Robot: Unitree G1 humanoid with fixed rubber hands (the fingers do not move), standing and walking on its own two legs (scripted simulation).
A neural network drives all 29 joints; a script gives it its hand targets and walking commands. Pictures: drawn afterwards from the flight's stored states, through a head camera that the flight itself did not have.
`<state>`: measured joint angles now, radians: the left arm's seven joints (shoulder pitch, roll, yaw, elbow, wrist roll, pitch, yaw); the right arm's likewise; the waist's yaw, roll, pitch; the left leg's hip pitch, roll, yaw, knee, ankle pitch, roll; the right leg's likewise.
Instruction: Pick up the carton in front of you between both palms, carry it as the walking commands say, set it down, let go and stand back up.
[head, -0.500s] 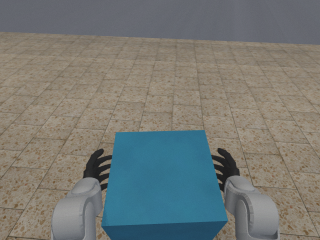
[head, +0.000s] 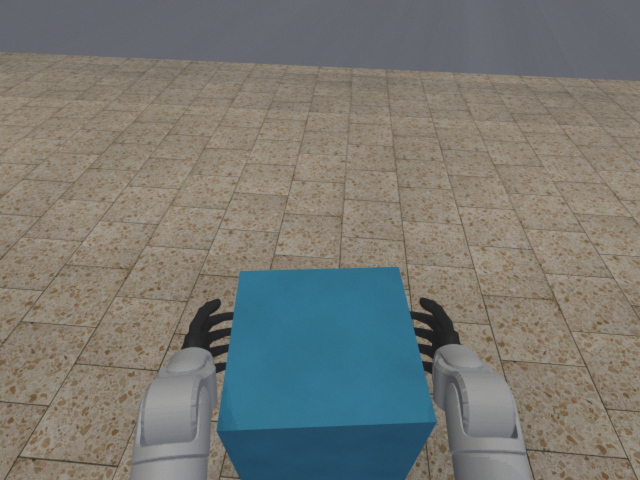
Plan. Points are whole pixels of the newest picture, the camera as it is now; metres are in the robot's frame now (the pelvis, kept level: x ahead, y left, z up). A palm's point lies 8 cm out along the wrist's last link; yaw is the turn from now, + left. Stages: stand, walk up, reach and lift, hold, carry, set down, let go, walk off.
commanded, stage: carry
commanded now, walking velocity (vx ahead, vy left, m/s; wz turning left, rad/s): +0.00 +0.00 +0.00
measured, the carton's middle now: (322, 384) +0.27 +0.00 -0.02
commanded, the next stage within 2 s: hold in 0.52 s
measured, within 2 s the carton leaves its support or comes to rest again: neither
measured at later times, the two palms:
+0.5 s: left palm (201, 359) +0.27 +0.15 +0.04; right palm (439, 355) +0.27 -0.15 +0.04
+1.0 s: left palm (201, 381) +0.24 +0.14 +0.05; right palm (458, 393) +0.22 -0.15 +0.05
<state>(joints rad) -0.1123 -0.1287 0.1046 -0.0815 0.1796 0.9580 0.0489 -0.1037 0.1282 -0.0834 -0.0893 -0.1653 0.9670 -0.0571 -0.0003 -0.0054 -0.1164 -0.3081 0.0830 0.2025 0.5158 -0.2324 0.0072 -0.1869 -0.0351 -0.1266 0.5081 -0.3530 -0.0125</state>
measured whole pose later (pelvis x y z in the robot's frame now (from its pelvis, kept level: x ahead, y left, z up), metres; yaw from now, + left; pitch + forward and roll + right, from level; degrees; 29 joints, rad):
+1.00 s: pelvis -0.06 +0.01 +0.01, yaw -4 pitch -9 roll +0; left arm -0.28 -0.16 0.24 0.25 0.30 0.72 0.01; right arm -0.28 0.16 -0.24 0.29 -0.27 0.69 0.01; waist 0.00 -0.03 0.08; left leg -0.11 0.01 0.04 0.39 -0.13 0.00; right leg -0.04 0.00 0.00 0.43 -0.23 -0.01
